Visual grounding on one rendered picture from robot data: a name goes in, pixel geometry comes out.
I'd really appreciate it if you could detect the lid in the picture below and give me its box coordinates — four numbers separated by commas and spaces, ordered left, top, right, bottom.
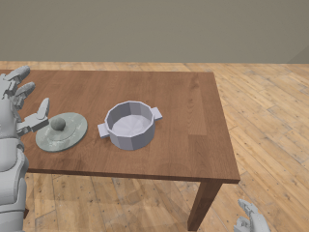
36, 112, 88, 153

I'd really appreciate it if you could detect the table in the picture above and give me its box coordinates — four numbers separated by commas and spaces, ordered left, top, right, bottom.
0, 70, 240, 232

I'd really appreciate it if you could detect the robot right hand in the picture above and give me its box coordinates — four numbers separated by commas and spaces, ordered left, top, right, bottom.
234, 198, 270, 232

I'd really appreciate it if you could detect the robot left hand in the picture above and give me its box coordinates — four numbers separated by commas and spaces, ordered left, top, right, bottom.
0, 65, 50, 140

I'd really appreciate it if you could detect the pot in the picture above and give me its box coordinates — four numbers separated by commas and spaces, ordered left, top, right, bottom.
98, 101, 163, 151

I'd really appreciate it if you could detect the knob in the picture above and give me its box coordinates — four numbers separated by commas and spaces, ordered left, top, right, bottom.
50, 117, 66, 131

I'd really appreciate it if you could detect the left robot forearm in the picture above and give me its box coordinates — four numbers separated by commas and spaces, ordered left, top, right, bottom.
0, 138, 29, 232

